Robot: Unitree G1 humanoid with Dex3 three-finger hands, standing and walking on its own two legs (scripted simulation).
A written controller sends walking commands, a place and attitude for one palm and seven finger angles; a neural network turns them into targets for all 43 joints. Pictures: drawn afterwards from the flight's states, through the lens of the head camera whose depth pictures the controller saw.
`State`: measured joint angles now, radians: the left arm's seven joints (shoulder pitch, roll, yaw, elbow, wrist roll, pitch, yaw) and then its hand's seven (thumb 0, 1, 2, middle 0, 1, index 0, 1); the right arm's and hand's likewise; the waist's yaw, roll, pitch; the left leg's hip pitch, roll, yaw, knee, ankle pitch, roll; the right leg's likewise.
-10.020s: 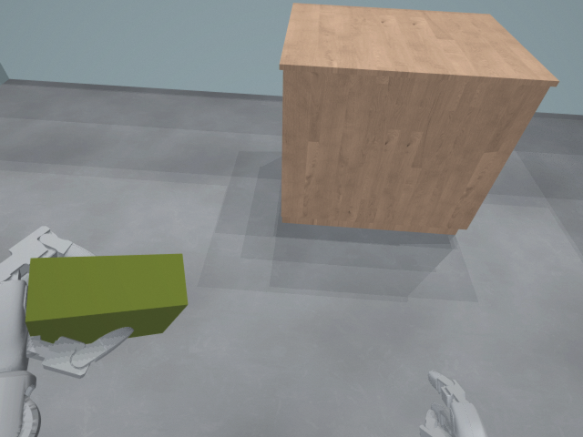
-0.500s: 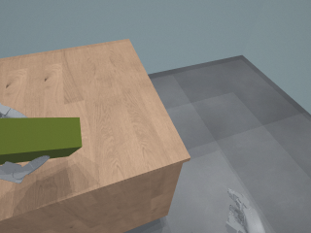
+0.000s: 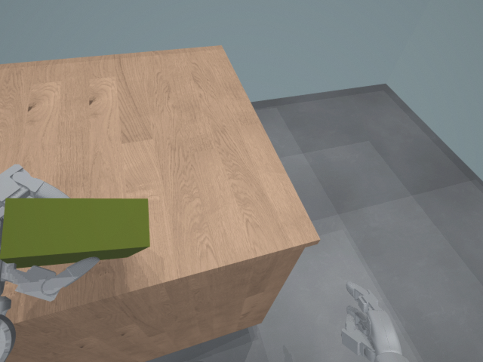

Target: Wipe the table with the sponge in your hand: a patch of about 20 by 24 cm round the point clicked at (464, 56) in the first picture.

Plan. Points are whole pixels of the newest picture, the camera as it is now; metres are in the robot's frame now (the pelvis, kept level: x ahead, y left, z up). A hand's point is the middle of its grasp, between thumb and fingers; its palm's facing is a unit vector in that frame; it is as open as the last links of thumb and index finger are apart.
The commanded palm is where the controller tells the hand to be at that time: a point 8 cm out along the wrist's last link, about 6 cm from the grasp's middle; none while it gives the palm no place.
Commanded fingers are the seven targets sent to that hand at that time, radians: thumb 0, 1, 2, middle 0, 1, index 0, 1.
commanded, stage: come to a stop and stand still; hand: left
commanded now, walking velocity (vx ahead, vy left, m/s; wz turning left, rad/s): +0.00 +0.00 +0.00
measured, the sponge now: (100, 233) +0.23 +0.21 +0.14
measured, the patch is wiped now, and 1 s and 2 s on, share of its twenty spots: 0.00 0.00 0.00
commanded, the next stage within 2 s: look again from close up in 0.16 s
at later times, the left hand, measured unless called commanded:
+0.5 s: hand (66, 233) +0.22 +0.24 +0.16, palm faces +0.33 -0.86 -0.39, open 9.9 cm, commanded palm +0.16 +0.28 +0.18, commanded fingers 0.00 0.10 1.30 -1.20 -1.60 -1.20 -1.60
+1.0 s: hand (91, 227) +0.23 +0.21 +0.16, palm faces +0.33 -0.87 -0.35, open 9.9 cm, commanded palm +0.17 +0.25 +0.18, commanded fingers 0.00 0.10 1.30 -1.20 -1.60 -1.20 -1.60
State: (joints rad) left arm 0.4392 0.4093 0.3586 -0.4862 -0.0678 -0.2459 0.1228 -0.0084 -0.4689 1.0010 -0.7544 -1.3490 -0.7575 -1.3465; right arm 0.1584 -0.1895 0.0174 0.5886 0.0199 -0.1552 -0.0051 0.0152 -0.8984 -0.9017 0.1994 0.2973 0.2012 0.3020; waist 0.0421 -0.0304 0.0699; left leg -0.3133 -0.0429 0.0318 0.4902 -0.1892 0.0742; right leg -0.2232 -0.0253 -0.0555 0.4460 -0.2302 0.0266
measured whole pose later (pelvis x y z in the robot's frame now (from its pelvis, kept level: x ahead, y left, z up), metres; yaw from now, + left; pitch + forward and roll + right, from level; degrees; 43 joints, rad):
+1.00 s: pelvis +0.00 -0.03 +0.01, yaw -2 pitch -1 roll -1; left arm 0.44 0.37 0.33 -0.51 -0.06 -0.16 0.11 -0.01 -0.47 1.00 -0.75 -1.35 -0.76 -1.35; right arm 0.18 -0.17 0.03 0.56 0.01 -0.10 -0.04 0.02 -0.90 -0.90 0.20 0.30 0.20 0.30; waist 0.03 -0.02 0.06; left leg -0.26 0.01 0.04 0.44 -0.18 0.04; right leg -0.17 0.02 -0.04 0.38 -0.20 -0.01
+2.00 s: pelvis +0.03 -0.04 +0.00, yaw -3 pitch +1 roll -1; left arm 0.45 0.34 0.29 -0.44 -0.03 -0.16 0.09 -0.01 -0.47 1.01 -0.75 -1.35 -0.76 -1.35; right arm 0.18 -0.22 0.03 0.59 0.00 -0.12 -0.03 0.02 -0.90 -0.90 0.20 0.30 0.20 0.30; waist 0.03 -0.01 0.06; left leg -0.26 0.02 0.06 0.49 -0.24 0.02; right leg -0.18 0.04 -0.02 0.43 -0.26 -0.02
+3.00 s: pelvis +0.00 +0.01 +0.00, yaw -1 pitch -1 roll -2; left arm 0.46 0.37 0.33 -0.49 -0.03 -0.19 0.12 -0.01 -0.47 1.01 -0.75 -1.35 -0.76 -1.34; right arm 0.19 -0.20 0.02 0.58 0.00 -0.11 -0.03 0.02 -0.90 -0.90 0.20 0.30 0.20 0.30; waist 0.02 -0.01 0.07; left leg -0.26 -0.03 0.05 0.46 -0.18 0.08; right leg -0.16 -0.02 -0.03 0.37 -0.19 0.03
